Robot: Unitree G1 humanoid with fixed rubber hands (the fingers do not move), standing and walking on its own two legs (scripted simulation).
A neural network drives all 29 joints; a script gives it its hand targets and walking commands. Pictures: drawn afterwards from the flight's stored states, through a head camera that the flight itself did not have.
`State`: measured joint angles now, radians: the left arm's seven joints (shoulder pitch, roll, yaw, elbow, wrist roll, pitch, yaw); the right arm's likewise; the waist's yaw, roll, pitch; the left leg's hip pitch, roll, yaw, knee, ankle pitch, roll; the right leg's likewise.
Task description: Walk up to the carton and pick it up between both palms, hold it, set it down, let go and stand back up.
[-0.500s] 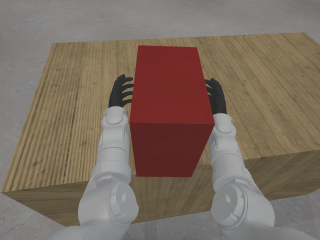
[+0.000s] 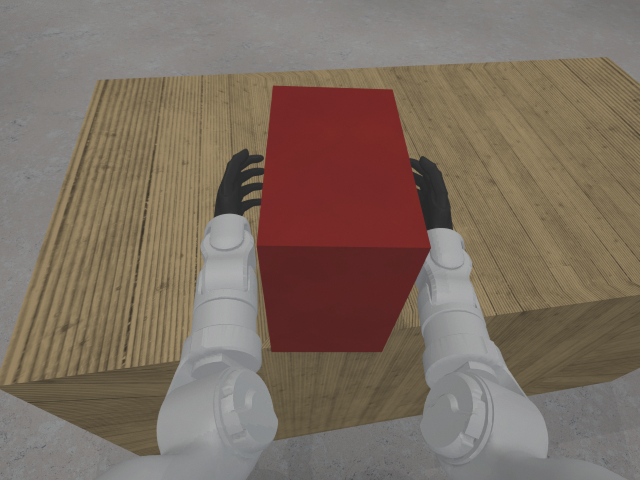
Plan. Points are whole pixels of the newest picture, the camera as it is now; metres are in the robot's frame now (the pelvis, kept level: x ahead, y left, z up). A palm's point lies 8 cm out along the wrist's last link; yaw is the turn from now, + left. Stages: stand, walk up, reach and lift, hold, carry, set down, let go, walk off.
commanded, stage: set down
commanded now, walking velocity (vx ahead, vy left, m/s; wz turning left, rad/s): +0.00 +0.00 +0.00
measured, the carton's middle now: (330, 225) +0.42 +0.00 +0.05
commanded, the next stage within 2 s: none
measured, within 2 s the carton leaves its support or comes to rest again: neither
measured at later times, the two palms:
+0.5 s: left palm (226, 183) +0.44 +0.14 +0.12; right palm (430, 189) +0.45 -0.13 +0.10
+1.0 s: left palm (210, 145) +0.41 +0.14 +0.20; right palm (462, 142) +0.42 -0.13 +0.21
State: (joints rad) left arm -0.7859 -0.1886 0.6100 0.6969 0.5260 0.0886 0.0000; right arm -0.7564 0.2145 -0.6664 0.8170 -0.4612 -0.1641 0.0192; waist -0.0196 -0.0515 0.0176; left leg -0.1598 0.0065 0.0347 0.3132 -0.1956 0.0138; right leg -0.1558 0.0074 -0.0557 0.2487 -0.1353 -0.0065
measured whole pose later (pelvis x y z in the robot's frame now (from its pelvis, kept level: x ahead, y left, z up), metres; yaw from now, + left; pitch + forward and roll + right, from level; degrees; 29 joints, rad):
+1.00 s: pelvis -0.04 -0.02 -0.01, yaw -1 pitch +10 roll -1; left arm -1.14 0.20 0.09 1.00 -0.13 0.35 0.21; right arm -1.20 -0.13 -0.08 1.09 0.29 0.29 -0.24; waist 0.02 -0.02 -0.16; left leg -0.42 0.05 0.03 0.44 -0.18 -0.02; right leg -0.41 0.05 -0.05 0.34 -0.10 -0.05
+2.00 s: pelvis -0.04 -0.02 -0.01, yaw -2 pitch -5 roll +0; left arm -0.32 0.07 0.10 0.11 0.00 0.57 0.10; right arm -0.35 -0.06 0.05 0.33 0.28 0.24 -0.27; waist 0.00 -0.06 0.06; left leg -0.09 0.03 0.04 0.38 -0.20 -0.01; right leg -0.11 0.03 -0.02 0.35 -0.15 -0.03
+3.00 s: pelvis -0.02 -0.01 +0.00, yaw -2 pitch -5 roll +0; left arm 0.17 0.16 -0.05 0.13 -0.09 0.17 0.09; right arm 0.22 -0.06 0.04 0.18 0.13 0.02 -0.12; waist 0.04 -0.03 0.05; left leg -0.04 0.02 0.04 0.35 -0.22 0.00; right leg -0.07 0.03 -0.02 0.32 -0.17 -0.03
